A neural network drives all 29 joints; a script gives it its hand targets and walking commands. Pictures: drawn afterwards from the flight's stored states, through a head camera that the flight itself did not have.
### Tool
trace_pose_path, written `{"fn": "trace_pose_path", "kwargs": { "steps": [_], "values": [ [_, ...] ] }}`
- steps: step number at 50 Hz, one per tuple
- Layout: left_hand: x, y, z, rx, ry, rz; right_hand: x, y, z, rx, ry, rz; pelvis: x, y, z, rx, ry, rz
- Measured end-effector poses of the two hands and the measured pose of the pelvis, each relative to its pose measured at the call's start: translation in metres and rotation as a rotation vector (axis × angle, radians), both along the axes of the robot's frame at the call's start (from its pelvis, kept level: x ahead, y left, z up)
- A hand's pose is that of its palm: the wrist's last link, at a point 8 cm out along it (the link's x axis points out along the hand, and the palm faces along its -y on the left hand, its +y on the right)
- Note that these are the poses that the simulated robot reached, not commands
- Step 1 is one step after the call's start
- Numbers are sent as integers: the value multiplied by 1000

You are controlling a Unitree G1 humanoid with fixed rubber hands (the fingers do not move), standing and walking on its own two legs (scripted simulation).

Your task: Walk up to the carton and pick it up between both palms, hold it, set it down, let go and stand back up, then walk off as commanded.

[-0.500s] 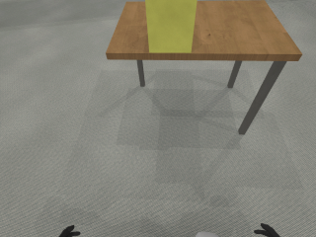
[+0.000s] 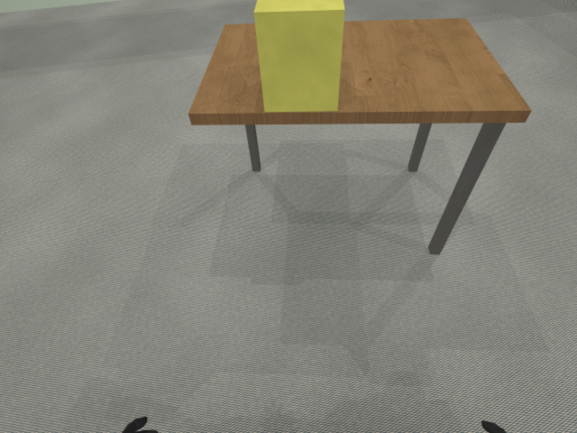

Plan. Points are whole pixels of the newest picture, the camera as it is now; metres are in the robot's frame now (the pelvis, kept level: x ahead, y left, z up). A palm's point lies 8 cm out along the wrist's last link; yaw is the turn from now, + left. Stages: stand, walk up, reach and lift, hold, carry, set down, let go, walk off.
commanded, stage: stand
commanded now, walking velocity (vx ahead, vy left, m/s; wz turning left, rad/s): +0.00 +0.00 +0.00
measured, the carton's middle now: (300, 47) +1.00 +0.00 +0.06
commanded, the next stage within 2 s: none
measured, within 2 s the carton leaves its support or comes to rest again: neither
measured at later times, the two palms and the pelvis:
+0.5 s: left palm out of the picture +0.05 +0.26 -0.12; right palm out of the picture +0.03 -0.31 -0.13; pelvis -0.01 -0.03 +0.00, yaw -1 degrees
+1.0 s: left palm out of the picture +0.09 +0.26 -0.12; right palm out of the picture +0.04 -0.30 -0.13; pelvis +0.00 -0.03 +0.00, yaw -1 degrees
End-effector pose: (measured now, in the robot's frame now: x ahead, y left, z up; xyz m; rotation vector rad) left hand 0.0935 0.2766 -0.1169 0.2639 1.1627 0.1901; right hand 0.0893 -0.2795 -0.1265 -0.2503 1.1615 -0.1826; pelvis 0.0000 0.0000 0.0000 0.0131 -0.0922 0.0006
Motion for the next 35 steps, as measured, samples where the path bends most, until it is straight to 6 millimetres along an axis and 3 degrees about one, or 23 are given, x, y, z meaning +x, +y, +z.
{"fn": "trace_pose_path", "kwargs": {
  "steps": [9, 22, 28, 35],
  "values": [
    [-14, -9, 5, 9, 12, -3, -8, -10, 2, 15, 0, 2, -7, -11, 3, 3, 2, -6],
    [-44, -13, 1, 25, 106, 4, -53, -24, -5, 19, 125, -20, -13, -24, 5, 0, 25, -15],
    [-42, -17, -1, 19, 113, 0, -66, -27, -6, 15, 159, -31, -13, -26, 4, -1, 30, -20],
    [-28, -21, -1, 10, 88, -11, -67, -25, -6, 16, 159, -36, -9, -27, 4, -2, 32, -24]
  ]
}}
